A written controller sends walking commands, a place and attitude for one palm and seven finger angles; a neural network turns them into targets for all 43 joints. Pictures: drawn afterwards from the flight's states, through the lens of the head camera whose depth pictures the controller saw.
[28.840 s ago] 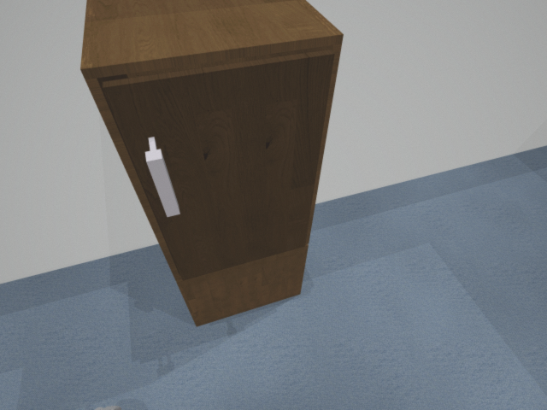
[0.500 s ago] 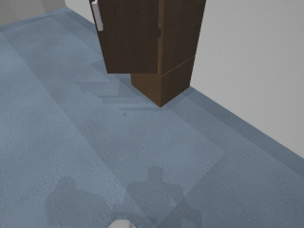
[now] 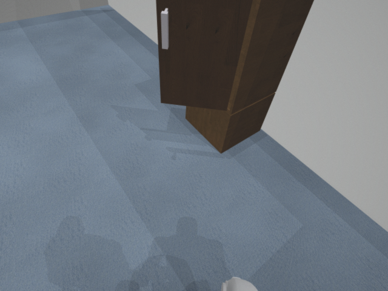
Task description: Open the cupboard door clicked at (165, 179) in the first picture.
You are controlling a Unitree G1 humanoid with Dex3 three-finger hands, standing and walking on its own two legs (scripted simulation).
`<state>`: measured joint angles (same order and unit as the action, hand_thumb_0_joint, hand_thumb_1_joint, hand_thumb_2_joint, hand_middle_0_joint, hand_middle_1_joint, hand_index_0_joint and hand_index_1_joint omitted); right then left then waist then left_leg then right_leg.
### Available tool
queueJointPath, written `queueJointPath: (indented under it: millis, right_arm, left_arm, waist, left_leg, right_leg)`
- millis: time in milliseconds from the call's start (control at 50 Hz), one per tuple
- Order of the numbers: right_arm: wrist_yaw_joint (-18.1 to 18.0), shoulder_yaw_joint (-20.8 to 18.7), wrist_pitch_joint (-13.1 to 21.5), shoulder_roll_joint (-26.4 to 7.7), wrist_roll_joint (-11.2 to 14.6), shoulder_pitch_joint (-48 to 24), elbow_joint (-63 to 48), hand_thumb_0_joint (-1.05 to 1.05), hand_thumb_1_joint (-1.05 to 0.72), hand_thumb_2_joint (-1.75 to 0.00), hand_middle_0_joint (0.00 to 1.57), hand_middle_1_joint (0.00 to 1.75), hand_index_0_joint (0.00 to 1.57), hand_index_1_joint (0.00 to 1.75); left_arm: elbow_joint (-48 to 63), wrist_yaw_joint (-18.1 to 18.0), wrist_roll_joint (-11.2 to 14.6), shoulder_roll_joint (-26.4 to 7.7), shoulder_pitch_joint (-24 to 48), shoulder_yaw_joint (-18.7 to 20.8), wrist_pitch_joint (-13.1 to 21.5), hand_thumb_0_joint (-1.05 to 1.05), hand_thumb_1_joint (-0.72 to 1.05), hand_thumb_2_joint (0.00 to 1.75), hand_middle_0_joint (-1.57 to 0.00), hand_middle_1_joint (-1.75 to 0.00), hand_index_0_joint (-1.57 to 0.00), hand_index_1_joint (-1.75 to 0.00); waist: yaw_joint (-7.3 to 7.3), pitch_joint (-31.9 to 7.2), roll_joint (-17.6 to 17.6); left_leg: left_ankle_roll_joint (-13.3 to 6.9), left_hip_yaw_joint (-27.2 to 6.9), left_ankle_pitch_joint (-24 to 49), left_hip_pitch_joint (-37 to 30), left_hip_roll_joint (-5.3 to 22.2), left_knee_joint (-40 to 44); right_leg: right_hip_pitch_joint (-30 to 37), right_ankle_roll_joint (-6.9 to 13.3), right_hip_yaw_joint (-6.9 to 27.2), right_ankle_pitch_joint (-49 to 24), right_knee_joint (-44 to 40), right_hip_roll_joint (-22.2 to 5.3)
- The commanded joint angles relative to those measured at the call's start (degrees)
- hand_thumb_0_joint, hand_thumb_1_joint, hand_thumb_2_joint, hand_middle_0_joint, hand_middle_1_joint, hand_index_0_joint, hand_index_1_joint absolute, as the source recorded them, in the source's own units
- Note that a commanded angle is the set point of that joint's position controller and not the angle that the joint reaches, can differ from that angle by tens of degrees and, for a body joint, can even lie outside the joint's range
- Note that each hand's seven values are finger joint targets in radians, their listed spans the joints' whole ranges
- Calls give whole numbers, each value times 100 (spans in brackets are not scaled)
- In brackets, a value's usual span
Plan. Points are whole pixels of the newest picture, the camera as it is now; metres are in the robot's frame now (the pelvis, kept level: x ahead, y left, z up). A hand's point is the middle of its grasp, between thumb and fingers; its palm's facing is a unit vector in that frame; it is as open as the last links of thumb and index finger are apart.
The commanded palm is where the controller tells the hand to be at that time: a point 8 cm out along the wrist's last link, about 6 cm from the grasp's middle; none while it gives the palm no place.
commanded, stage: take the last steps up to it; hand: left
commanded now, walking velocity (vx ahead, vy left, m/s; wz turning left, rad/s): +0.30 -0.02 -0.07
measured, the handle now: (165, 28) +1.05 +0.20 +0.03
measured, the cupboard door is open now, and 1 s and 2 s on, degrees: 47 47 47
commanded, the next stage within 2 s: come to a stop and stand still in 1.08 s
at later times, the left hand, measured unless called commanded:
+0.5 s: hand (145, 247) +0.25 +0.13 -0.17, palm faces +0.04 -0.98 -0.22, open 7.1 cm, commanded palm none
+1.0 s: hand (147, 199) +0.39 +0.16 -0.18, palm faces +0.02 -0.98 -0.18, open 7.3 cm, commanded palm none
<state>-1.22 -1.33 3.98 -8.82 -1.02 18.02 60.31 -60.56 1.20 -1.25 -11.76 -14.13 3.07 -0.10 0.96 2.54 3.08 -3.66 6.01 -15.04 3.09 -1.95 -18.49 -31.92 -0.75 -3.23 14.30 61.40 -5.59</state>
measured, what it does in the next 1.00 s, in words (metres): walks ahead: right foot, then left foot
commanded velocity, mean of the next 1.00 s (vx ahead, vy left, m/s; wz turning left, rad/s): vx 0.28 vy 0.01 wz -0.01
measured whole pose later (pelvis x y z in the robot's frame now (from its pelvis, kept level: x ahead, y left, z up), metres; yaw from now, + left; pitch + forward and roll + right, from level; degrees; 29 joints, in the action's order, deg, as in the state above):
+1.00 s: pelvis +0.36 -0.02 -0.01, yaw -2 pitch +0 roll +1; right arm -1.2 -2.4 3.7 -10.1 -1.4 12.9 60.3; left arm -61.1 0.5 -1.5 -9.6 -13.9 2.9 0.6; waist 1.0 3.7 1.1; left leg -1.3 8.3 -14.3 9.2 0.9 -24.1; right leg -27.0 -0.3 -4.4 18.9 50.5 -6.3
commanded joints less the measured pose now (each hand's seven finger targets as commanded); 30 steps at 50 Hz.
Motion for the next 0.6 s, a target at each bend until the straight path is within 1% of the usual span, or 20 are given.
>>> queueJointPath:
  millis: [0, 100, 140, 160, 180, 200, 220, 240, 260, 280, 300, 320, 340, 380, 400, 420, 440, 460, 500, 580]
  right_arm:
    - [-84, -112, 70, -679, -20, 834, 85, 0, -90, -90, 20, 30, 20, 30]
    - [-104, -92, 32, -670, -86, 1249, 342, 0, -90, -90, 20, 30, 20, 30]
    - [-105, -92, 11, -674, -98, 1336, 420, 0, -90, -90, 20, 30, 20, 30]
    - [-112, -85, 2, -710, -103, 1310, 449, 0, -90, -90, 20, 30, 20, 30]
    - [-115, -90, -9, -737, -91, 1272, 472, 0, -90, -90, 20, 30, 20, 30]
    - [-118, -97, -15, -800, -72, 1183, 478, 0, -90, -90, 20, 30, 20, 30]
    - [-106, -112, -11, -807, -22, 1058, 442, 0, -90, -90, 20, 30, 20, 30]
    - [-56, -118, 12, -663, 61, 982, 345, 0, -90, -90, 20, 30, 20, 30]
    - [-64, -104, 29, -439, 121, 1044, 197, 0, -90, -90, 20, 30, 20, 30]
    - [-35, -151, -14, -628, 117, 640, 112, 0, -90, -90, 20, 30, 20, 30]
    - [-9, -180, -52, -480, 106, 294, 52, 0, -90, -90, 20, 30, 20, 30]
    - [23, -177, -112, -322, 40, 187, 40, 0, -90, -90, 20, 30, 20, 30]
    - [43, -176, -186, -216, -5, 307, 90, 0, -90, -90, 20, 30, 20, 30]
    - [86, -140, -279, -43, -52, 550, 205, 0, -90, -90, 20, 30, 20, 30]
    - [102, -150, -307, -1, -53, 634, 215, 0, -90, -90, 20, 30, 20, 30]
    - [118, -152, -327, 3, -53, 592, 200, 0, -90, -90, 20, 30, 20, 30]
    - [144, -182, -319, 91, -60, 432, 143, 0, -90, -90, 20, 30, 20, 30]
    - [165, -178, -309, 90, -64, 331, 66, 0, -90, -90, 20, 30, 20, 30]
    - [198, -174, -268, 33, -52, -157, -86, 0, -90, -90, 20, 30, 20, 30]
    - [238, -164, -158, -129, -39, -908, -351, 0, -90, -90, 20, 30, 20, 30]
  left_arm:
    - [468, 4, 2, -81, 426, 12, 98, 0, 90, 90, -20, -30, -20, -30]
    - [783, 36, 20, -25, 1320, -57, 128, 0, 90, 90, -20, -30, -20, -30]
    - [834, 31, 24, -65, 1411, -48, 141, 0, 90, 90, -20, -30, -20, -30]
    - [817, 31, 26, -65, 1318, -35, 146, 0, 90, 90, -20, -30, -20, -30]
    - [759, 22, 27, -121, 1090, -16, 156, 0, 90, 90, -20, -30, -20, -30]
    - [630, 13, 27, -177, 579, 23, 181, 0, 90, 90, -20, -30, -20, -30]
    - [392, -10, 14, -332, -154, 86, 230, 0, 90, 90, -20, -30, -20, -30]
    - [142, -73, -28, -752, -1036, 217, 302, 0, 90, 90, -20, -30, -20, -30]
    - [-11, -115, 22, -1184, -1603, 327, 314, 0, 90, 90, -20, -30, -20, -30]
    - [60, -163, 116, -1154, -1333, 296, 302, 0, 90, 90, -20, -30, -20, -30]
    - [203, -207, 104, -893, -750, 231, 286, 0, 90, 90, -20, -30, -20, -30]
    - [316, -216, 102, -669, -321, 156, 294, 0, 90, 90, -20, -30, -20, -30]
    - [401, -231, 85, -454, 26, 112, 308, 0, 90, 90, -20, -30, -20, -30]
    - [372, -213, 60, -217, 60, 33, 407, 0, 90, 90, -20, -30, -20, -30]
    - [329, -206, 47, -199, 31, 36, 437, 0, 90, 90, -20, -30, -20, -30]
    - [268, -191, 48, -199, -30, 37, 462, 0, 90, 90, -20, -30, -20, -30]
    - [217, -201, 13, -120, -165, 83, 495, 0, 90, 90, -20, -30, -20, -30]
    - [207, -188, 17, -182, -222, 110, 509, 0, 90, 90, -20, -30, -20, -30]
    - [67, -152, 35, -290, -423, 88, 525, 0, 90, 90, -20, -30, -20, -30]
    - [-155, -147, 4, -421, -734, 79, 526, 0, 90, 90, -20, -30, -20, -30]
  waist:
    - [-142, 278, -851]
    - [-392, 536, -826]
    - [-400, 567, -842]
    - [-309, 513, -899]
    - [-191, 416, -797]
    - [64, 154, -774]
    - [404, -182, -570]
    - [746, -782, 129]
    - [759, -1263, 1186]
    - [716, -849, 518]
    - [477, -197, 125]
    - [235, 178, 52]
    - [5, 300, 18]
    - [-213, 217, 143]
    - [-279, 136, 244]
    - [-276, 83, 275]
    - [-220, 104, 181]
    - [-204, 3, 87]
    - [-48, 39, 61]
    - [132, 83, 336]
  left_leg:
    - [-449, -767, 3030, -351, 1597, 671]
    - [-466, -702, 3314, -519, 1713, 511]
    - [-442, -682, 3458, -350, 1746, 379]
    - [-431, -622, 3764, -297, 1727, 212]
    - [-404, -584, 4147, -204, 1705, -91]
    - [-307, -459, 4402, -105, 1583, -639]
    - [-151, -338, 4272, 393, 1353, -1543]
    - [79, -40, 2954, 1649, 887, -2954]
    - [342, 113, -1658, 2832, 57, -4956]
    - [245, -564, -1779, 3139, 368, -5671]
    - [248, -724, -1255, 3288, 632, -5691]
    - [290, -754, -852, 3127, 799, -5503]
    - [330, -757, -592, 2856, 943, -5231]
    - [445, -580, -259, 2441, 950, -4664]
    - [493, -487, -206, 2337, 943, -4334]
    - [532, -409, -107, 2313, 923, -4040]
    - [553, -355, -11, 2318, 916, -3723]
    - [567, -316, 71, 2393, 886, -3408]
    - [600, -245, 185, 2616, 835, -2952]
    - [572, -164, 21, 2735, 711, -2114]
  right_leg:
    - [-652, 0, 37, -412, -482, -45]
    - [-332, 152, -199, -330, -1756, 78]
    - [135, 248, -273, -195, -2056, 190]
    - [445, 306, -339, -84, -2203, 295]
    - [914, 365, -409, -19, -2360, 413]
    - [1610, 420, -462, -169, -2640, 539]
    - [2770, 516, -380, -507, -2976, 558]
    - [4375, 897, 806, -844, -3118, -396]
    - [5119, 1650, 3032, -1704, -3882, -2020]
    - [4375, 1806, 3089, -1105, -4400, -2114]
    - [3450, 1634, 2740, -161, -4719, -1881]
    - [2552, 1387, 2299, 145, -4929, -1653]
    - [2070, 1220, 1705, 176, -5055, -1460]
    - [1610, 1009, 944, -338, -5208, -1097]
    - [1590, 992, 727, -461, -5205, -1007]
    - [1632, 998, 628, -490, -5237, -936]
    - [1668, 1040, 662, -515, -5261, -915]
    - [1880, 1073, 606, -643, -5213, -899]
    - [2264, 1099, 683, -930, -5154, -923]
    - [2944, 1095, 726, -1670, -4868, -1082]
